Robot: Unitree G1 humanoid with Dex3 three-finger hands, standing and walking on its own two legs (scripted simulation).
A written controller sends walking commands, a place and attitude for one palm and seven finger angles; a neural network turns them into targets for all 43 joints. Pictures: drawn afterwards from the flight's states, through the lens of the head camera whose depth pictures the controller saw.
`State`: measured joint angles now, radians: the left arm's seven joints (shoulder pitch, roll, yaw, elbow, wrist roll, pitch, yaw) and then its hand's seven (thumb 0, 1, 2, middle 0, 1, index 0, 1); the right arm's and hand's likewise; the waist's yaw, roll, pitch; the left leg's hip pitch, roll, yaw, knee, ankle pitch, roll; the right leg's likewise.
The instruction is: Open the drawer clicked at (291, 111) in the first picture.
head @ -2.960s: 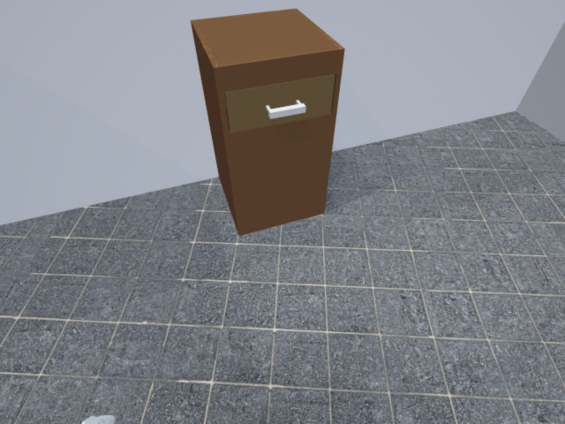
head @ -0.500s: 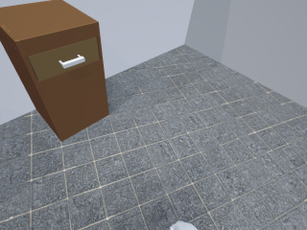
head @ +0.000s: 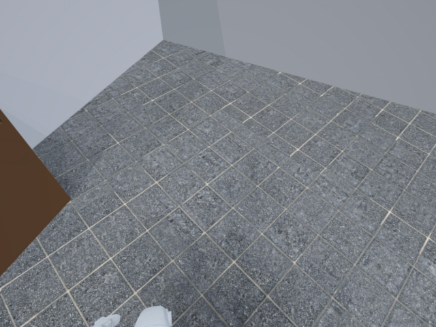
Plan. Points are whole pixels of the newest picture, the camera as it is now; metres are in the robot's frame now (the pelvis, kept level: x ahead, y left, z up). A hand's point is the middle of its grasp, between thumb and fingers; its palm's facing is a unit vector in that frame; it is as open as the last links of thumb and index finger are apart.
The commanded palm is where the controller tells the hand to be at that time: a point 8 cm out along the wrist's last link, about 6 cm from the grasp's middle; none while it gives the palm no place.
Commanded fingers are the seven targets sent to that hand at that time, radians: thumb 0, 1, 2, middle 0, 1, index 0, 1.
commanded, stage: walk to a spot facing it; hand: left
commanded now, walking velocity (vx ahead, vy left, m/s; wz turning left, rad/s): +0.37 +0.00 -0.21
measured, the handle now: out of the picture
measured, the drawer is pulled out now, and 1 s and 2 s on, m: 0.00 0.00 0.00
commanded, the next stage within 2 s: turn to face it in 0.72 s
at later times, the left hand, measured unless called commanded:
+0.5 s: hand (116, 280) +0.24 +0.23 -0.16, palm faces -0.09 -0.99 -0.13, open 7.4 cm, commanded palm none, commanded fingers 0.00 0.90 0.90 -0.20 -0.30 -0.20 -0.30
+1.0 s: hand (189, 166) +0.55 +0.08 -0.15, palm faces -0.28 -0.93 -0.23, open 7.2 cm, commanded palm none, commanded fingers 0.00 0.90 0.90 -0.20 -0.30 -0.20 -0.30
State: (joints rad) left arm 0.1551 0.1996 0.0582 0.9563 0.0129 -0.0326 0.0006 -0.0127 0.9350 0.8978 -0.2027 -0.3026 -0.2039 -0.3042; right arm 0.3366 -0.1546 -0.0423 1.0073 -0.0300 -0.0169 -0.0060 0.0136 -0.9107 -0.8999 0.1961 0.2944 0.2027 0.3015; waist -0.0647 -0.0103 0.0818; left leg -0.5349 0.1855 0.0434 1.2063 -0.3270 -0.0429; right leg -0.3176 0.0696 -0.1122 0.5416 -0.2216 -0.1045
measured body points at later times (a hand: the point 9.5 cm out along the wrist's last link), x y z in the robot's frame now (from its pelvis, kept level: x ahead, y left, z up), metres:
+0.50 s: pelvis +0.22 +0.05 +0.02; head +0.22 +0.07 +0.47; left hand +0.25 +0.28 -0.15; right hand +0.21 -0.19 -0.12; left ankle +0.19 +0.15 -0.73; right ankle +0.21 -0.10 -0.64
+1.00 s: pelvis +0.40 -0.07 +0.01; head +0.42 -0.09 +0.46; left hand +0.57 +0.13 -0.13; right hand +0.35 -0.28 -0.15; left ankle +0.47 +0.07 -0.66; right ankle +0.42 -0.14 -0.73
